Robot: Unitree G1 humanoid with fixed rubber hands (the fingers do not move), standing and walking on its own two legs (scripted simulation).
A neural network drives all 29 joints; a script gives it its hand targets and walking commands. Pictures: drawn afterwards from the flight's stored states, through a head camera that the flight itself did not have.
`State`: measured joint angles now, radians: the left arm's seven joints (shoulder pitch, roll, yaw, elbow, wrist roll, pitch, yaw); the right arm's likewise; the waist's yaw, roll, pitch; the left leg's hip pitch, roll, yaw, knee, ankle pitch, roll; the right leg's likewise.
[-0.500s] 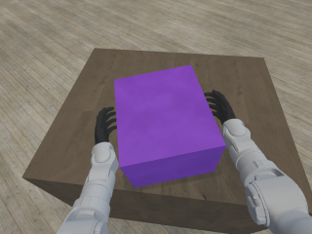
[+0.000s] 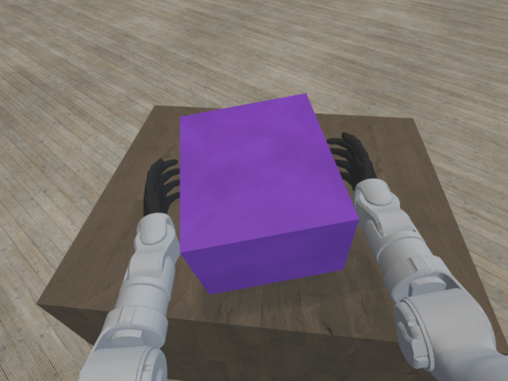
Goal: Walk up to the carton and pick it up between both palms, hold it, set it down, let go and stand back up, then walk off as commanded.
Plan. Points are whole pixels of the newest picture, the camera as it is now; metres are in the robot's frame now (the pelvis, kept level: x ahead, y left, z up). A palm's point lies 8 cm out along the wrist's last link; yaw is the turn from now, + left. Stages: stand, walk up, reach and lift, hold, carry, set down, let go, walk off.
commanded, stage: reach and lift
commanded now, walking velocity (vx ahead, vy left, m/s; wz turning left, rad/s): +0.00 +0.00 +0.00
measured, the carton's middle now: (259, 190) +0.45 +0.02 +0.05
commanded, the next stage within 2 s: hold in 1.44 s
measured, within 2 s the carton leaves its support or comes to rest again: neither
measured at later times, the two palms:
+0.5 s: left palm (144, 186) +0.38 +0.20 +0.14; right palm (362, 180) +0.40 -0.14 +0.13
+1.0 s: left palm (131, 159) +0.39 +0.21 +0.18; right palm (365, 154) +0.40 -0.13 +0.18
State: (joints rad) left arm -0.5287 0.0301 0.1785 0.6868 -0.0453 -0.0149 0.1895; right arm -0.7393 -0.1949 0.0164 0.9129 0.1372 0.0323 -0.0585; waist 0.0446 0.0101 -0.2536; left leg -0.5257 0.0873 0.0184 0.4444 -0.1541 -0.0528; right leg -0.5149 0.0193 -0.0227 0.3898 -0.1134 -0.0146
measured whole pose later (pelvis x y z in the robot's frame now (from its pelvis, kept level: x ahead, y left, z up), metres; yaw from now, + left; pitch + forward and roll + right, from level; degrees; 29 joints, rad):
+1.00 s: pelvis +0.01 +0.01 +0.01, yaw +0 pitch +5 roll -2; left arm -0.64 0.10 0.25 0.52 0.07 0.36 0.04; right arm -0.74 -0.13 -0.02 0.73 0.15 0.29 -0.16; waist -0.01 0.01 -0.22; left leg -0.33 0.08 0.02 0.43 -0.19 -0.05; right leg -0.29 0.01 -0.02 0.33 -0.12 0.00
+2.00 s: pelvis -0.01 +0.01 +0.01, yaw +1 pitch +0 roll -1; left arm -0.63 0.10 0.28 0.36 0.13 0.57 -0.01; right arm -0.73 -0.12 -0.03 0.65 0.18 0.41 -0.17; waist -0.03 0.01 -0.18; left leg -0.25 0.08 0.02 0.42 -0.17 -0.04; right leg -0.22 0.01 -0.02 0.32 -0.11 0.00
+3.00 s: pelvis +0.00 +0.01 +0.01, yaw +1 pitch +0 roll -1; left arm -0.62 0.10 0.28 0.29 0.17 0.62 -0.03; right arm -0.73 -0.12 -0.03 0.60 0.18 0.44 -0.16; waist -0.04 0.01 -0.17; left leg -0.23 0.08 0.02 0.40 -0.17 -0.04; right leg -0.21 0.01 -0.02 0.32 -0.12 0.00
